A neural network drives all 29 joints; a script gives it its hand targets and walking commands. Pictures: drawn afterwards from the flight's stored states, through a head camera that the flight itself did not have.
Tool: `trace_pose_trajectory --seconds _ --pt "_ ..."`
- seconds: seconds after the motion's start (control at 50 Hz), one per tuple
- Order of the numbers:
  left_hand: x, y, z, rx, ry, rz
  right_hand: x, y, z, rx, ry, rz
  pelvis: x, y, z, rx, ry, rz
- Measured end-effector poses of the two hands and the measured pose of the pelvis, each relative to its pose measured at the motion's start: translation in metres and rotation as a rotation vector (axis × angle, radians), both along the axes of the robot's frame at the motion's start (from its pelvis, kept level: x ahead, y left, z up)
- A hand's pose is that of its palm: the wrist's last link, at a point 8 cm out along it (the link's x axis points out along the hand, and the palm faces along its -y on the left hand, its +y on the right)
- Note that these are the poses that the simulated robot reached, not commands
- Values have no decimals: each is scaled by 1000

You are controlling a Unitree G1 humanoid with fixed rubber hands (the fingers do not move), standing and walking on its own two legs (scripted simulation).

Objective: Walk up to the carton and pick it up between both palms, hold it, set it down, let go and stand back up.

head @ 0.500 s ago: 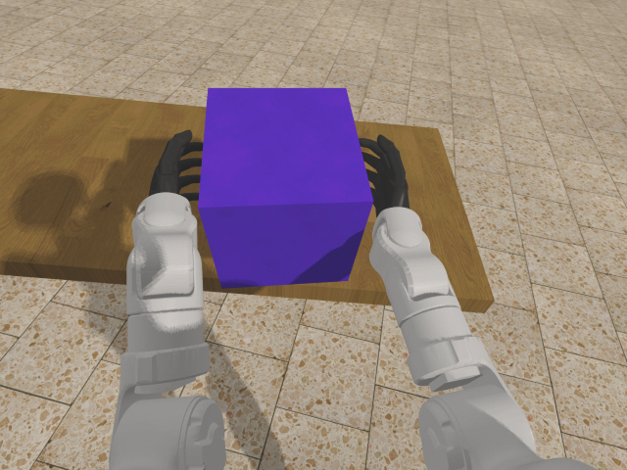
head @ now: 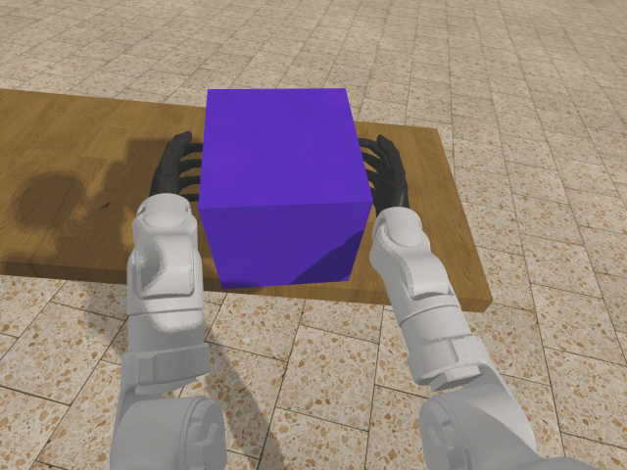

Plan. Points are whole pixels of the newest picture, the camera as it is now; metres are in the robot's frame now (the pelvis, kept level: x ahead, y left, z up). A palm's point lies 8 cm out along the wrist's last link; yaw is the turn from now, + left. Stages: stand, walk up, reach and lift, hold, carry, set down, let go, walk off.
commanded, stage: hold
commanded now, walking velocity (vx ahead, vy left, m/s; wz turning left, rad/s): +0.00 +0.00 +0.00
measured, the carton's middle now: (282, 191) +0.40 +0.01 +0.14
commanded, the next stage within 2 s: none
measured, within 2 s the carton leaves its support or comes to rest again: neither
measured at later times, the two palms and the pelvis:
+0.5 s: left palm (170, 199) +0.36 +0.14 +0.17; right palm (389, 203) +0.36 -0.12 +0.16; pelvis +0.00 +0.00 +0.00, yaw +0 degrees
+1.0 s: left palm (169, 199) +0.36 +0.14 +0.17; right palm (389, 202) +0.36 -0.12 +0.16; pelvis +0.00 +0.00 +0.00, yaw +0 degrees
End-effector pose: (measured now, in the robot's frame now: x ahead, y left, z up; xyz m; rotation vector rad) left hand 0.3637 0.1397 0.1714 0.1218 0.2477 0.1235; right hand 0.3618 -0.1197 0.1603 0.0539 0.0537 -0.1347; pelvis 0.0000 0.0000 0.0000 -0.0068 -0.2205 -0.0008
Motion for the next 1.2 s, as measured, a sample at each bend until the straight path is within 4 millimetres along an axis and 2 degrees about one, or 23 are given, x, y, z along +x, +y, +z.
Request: trace_pose_trajectory --seconds 1.2 --pt "0 0 0 2 -4 0 0 0 -2 7 -1 -2 2 1 0 -1 0 1"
